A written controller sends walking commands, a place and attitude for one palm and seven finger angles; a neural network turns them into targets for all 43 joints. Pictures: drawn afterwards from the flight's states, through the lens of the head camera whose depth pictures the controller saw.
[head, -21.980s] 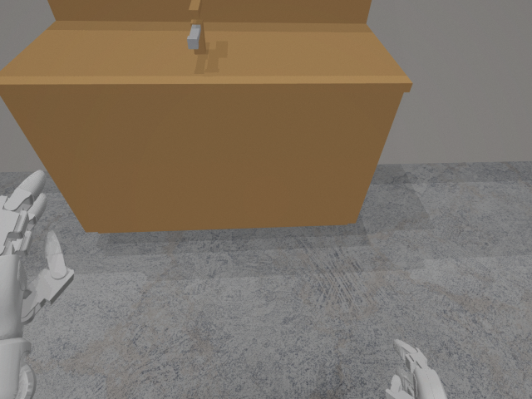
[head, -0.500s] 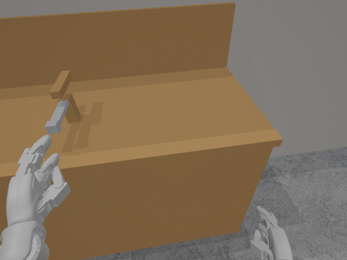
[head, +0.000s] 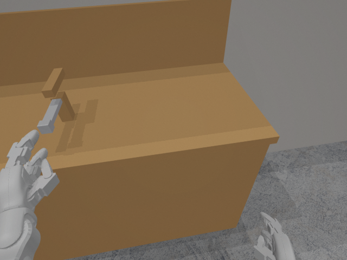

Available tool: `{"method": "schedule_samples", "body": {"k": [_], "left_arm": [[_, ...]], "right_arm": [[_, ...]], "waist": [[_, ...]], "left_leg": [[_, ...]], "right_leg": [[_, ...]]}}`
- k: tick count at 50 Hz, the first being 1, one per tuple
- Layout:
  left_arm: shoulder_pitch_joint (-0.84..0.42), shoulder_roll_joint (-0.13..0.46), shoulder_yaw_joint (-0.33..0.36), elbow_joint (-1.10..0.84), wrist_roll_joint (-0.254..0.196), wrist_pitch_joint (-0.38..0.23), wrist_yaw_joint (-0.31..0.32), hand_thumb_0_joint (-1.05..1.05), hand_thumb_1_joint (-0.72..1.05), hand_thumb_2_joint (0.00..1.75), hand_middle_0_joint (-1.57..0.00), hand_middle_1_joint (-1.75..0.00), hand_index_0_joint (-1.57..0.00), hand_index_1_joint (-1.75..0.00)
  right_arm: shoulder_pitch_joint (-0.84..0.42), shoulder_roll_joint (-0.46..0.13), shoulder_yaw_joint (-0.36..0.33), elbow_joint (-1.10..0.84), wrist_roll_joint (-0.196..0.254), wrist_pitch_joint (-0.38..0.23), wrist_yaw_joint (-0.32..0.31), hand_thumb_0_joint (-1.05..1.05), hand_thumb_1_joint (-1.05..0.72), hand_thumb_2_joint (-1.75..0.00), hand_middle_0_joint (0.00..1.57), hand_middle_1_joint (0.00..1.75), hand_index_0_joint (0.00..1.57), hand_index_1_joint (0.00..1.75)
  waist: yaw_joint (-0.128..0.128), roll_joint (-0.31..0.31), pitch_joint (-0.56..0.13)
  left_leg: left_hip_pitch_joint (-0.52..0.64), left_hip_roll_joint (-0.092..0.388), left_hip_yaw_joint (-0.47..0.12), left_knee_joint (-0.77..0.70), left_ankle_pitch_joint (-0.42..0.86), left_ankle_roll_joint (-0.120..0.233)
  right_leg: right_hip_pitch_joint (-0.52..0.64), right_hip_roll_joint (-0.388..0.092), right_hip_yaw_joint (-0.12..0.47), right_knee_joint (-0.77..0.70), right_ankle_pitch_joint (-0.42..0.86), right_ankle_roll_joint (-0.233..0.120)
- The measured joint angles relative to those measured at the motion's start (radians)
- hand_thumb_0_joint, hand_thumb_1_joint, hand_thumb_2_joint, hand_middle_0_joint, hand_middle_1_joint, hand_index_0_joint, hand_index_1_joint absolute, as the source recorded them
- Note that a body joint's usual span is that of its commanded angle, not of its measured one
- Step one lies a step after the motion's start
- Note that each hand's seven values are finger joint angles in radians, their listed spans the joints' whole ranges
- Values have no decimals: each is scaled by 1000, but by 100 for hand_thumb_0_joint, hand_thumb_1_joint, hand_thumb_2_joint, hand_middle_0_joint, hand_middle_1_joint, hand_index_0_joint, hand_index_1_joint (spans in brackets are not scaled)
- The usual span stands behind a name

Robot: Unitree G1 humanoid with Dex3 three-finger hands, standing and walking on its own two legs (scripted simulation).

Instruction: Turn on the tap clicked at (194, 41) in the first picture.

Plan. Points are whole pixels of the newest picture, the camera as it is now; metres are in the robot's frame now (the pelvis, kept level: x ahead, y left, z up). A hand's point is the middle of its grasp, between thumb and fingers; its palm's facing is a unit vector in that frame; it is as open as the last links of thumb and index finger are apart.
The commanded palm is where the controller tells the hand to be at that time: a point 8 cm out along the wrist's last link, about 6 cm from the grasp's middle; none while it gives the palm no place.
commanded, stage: reach beside the lever's end, fingers flat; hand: left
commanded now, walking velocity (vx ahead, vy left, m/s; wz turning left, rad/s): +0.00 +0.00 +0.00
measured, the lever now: (46, 126) +0.38 +0.41 +0.11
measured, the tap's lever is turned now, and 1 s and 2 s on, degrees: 0 0 1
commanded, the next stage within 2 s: push the lever round in 1.82 s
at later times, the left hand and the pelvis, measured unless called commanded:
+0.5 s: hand (46, 160) +0.25 +0.32 +0.14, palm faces +0.54 -0.84 -0.10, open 7.5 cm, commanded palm +0.21 +0.36 +0.13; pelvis +0.00 +0.00 +0.00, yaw -1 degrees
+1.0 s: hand (38, 147) +0.30 +0.38 +0.12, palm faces +0.56 -0.82 -0.10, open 7.7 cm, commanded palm +0.26 +0.41 +0.12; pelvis +0.00 +0.01 -0.01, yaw -1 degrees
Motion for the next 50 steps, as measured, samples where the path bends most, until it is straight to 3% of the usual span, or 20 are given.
{"method": "schedule_samples", "body": {"k": [14, 30, 50], "left_arm": [[-107, 27, 65, 156, -3, -44, -23, 2, 90, 90, -19, -29, -20, -29], [-237, 97, 153, 386, -6, -105, -87, 2, 90, 90, -18, -25, -19, -25], [-482, 226, 253, 779, 38, -190, -172, 2, 90, 90, -16, -20, -17, -20]], "right_arm": [[10, -17, -15, 10, 9, -1, -12, 2, -90, -90, 20, 29, 21, 30], [29, -25, -21, 5, 15, 10, -13, 2, -90, -90, 20, 29, 21, 30], [82, -41, -25, 1, 15, 35, -10, 2, -90, -90, 20, 30, 21, 30]], "waist": [[-12, -6, 1], [-28, -13, -12], [-67, -26, -24]], "left_leg": [[-28, -3, 7, 7, -3, 3], [-78, -5, 15, 30, -13, 9], [-187, -3, 10, 97, -30, 18]], "right_leg": [[-34, -4, 7, 15, -5, 3], [-85, -8, 15, 38, -12, 8], [-182, -6, 11, 81, -18, 15]]}}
